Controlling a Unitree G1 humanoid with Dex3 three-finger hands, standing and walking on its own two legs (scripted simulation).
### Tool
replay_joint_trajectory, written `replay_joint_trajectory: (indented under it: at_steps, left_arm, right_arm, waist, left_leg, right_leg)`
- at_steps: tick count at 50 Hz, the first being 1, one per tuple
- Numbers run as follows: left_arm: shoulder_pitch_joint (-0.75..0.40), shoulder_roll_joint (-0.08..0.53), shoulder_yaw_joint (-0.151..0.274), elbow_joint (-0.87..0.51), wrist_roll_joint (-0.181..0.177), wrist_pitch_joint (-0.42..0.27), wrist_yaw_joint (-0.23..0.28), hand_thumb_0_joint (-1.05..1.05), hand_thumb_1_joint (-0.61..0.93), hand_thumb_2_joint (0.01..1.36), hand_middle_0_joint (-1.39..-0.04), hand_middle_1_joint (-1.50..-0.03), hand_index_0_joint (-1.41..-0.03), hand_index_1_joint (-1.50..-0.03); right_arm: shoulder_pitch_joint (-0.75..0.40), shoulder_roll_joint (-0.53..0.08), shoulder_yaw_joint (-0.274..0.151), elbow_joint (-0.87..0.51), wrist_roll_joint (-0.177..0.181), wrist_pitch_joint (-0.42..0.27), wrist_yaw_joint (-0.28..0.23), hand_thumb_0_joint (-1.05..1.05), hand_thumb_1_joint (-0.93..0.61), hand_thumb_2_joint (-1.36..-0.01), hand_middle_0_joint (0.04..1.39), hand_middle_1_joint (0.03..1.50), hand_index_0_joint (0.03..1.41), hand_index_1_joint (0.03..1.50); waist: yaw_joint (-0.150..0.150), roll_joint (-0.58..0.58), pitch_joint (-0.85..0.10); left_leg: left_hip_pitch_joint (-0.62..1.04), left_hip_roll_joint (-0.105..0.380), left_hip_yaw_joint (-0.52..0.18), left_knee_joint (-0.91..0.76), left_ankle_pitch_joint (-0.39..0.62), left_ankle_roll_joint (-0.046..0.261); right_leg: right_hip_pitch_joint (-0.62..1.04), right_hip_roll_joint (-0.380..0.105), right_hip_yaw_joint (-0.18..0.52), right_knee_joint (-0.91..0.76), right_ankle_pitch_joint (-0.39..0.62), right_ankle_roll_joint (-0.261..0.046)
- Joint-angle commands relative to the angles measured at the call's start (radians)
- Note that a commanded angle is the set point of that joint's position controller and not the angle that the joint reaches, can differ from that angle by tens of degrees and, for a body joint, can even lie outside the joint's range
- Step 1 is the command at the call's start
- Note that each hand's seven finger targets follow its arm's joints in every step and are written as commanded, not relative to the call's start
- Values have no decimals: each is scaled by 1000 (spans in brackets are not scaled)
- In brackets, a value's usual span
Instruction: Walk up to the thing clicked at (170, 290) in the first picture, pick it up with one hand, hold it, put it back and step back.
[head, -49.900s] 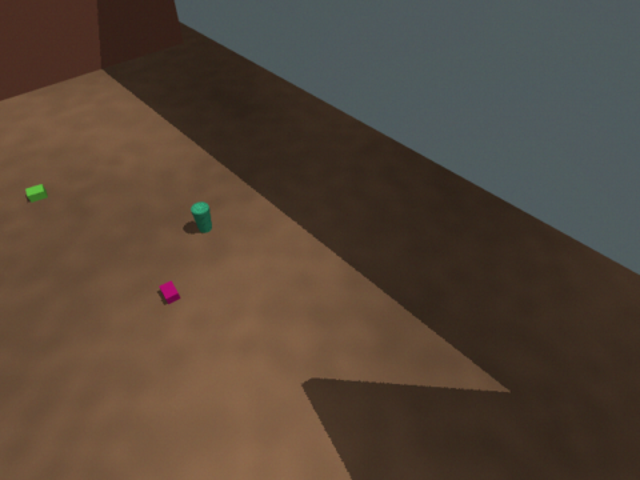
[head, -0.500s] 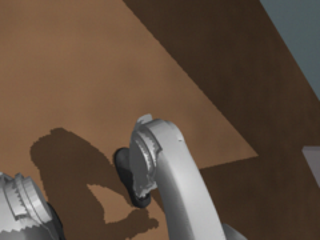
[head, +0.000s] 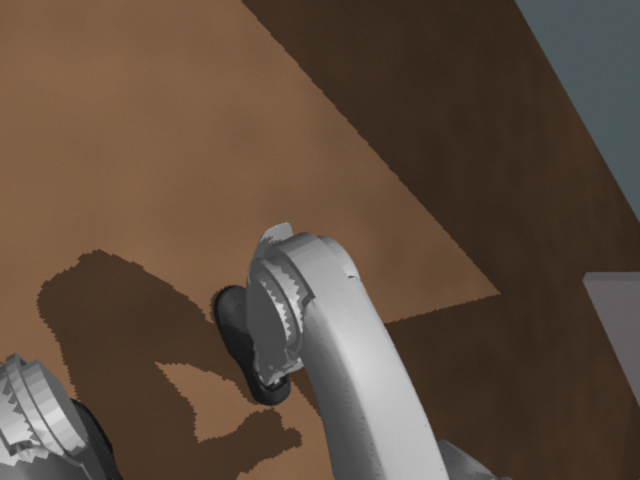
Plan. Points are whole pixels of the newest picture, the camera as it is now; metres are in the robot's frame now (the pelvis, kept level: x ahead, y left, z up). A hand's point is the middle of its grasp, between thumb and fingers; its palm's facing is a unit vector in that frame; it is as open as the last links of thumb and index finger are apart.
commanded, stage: open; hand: left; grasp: from above
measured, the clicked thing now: out of the picture +0.48 +0.31 -0.29
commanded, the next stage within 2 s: withdraw in 0.80 s
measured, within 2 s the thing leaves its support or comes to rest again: neither
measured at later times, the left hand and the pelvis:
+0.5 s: hand out of the picture +0.47 +0.31 -0.26, palm faces -0.37 -0.24 -0.90, open 12.0 cm; pelvis +0.00 +0.00 +0.00, yaw +0 degrees
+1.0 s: hand out of the picture +0.47 +0.31 -0.26, palm faces -0.37 -0.24 -0.90, open 12.9 cm; pelvis +0.00 +0.00 +0.01, yaw -1 degrees
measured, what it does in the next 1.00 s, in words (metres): stands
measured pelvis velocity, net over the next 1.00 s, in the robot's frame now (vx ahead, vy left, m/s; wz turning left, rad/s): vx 0.00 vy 0.00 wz -0.01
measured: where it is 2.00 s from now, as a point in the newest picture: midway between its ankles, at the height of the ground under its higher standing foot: (188, 422)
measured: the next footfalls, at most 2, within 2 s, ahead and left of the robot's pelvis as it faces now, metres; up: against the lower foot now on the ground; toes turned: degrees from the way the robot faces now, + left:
none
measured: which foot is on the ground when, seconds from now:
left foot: down 0.00-1.00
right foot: down 0.00-1.00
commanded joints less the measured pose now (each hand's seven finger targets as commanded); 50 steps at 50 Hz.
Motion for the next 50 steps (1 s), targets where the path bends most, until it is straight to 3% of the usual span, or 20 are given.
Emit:
replay_joint_trajectory:
  at_steps: [1, 9, 10, 18, 20, 26, 31, 36, 46, 50]
  left_arm:
    - [-251, 193, -5, -116, 2, -6, 38, 0, 91, 584, -714, -421, -674, -464]
    - [-238, 174, -38, -116, -19, -11, 25, 0, -99, 639, -527, -552, -501, -581]
    - [-236, 196, -27, -114, -14, -11, 28, 0, -118, 656, -507, -569, -481, -597]
    - [-224, 186, -40, -107, -29, -14, 20, 0, -215, 728, -399, -695, -383, -712]
    - [-234, 206, -29, -108, -19, -17, 25, 0, -248, 755, -371, -713, -351, -734]
    - [-236, 208, -36, -111, -18, -15, 30, 0, -292, 803, -338, -746, -310, -775]
    - [-227, 189, -42, -122, -19, -11, 32, 0, -319, 819, -287, -792, -268, -811]
    - [-236, 175, -50, -130, -28, -8, 30, 0, -336, 838, -265, -816, -248, -833]
    - [-222, 196, -40, -135, -30, -5, 25, 0, -347, 836, -254, -864, -261, -857]
    - [-234, 222, -29, -217, -18, -10, 12, 0, -369, 852, -251, -870, -253, -870]
  right_arm:
    - [223, -348, -88, 35, 4, 6, -9, 0, -895, -902, 201, 300, 201, 300]
    - [206, -343, -76, 39, 1, -2, -14, 0, -894, -901, 201, 300, 201, 300]
    - [214, -348, -74, 43, 2, 1, -16, 0, -893, -901, 201, 300, 201, 300]
    - [215, -340, -64, 35, 2, 7, -23, 0, -894, -901, 201, 300, 201, 300]
    - [218, -345, -66, 40, 10, 10, -29, 0, -893, -901, 201, 300, 201, 300]
    - [207, -347, -64, 32, 8, 16, -36, 0, -892, -901, 201, 300, 201, 300]
    - [210, -344, -66, 34, 8, 20, -33, 0, -889, -900, 201, 300, 201, 300]
    - [218, -343, -62, 42, 1, 18, -27, 0, -888, -899, 201, 300, 201, 300]
    - [226, -350, -65, 31, 4, 25, -29, 0, -911, -903, 200, 300, 200, 300]
    - [226, -342, -81, 31, 11, 33, -32, 0, -915, -905, 200, 300, 200, 300]
  waist:
    - [-81, 590, -640]
    - [-92, 584, -603]
    - [-87, 586, -625]
    - [-95, 564, -598]
    - [-87, 572, -614]
    - [-89, 580, -601]
    - [-88, 605, -621]
    - [-104, 605, -606]
    - [-96, 598, -633]
    - [-72, 648, -686]
  left_leg:
    - [479, 35, 82, -294, 256, -17]
    - [479, 36, 84, -297, 222, -18]
    - [476, 39, 84, -295, 237, -17]
    - [457, 40, 80, -302, 208, -14]
    - [462, 43, 73, -309, 221, -17]
    - [465, 44, 72, -319, 199, -21]
    - [499, 48, 60, -321, 245, -27]
    - [501, 50, 57, -318, 257, -27]
    - [508, 45, 68, -323, 257, -23]
    - [540, 46, 76, -326, 270, -27]
  right_leg:
    - [406, 46, -135, -155, 239, -91]
    - [396, 46, -135, -166, 219, -88]
    - [412, 50, -134, -172, 231, -88]
    - [411, 48, -135, -181, 211, -86]
    - [401, 47, -136, -178, 218, -88]
    - [405, 47, -137, -180, 205, -89]
    - [389, 44, -141, -174, 237, -90]
    - [388, 41, -143, -177, 249, -87]
    - [426, 47, -139, -185, 249, -89]
    - [440, 48, -132, -188, 258, -93]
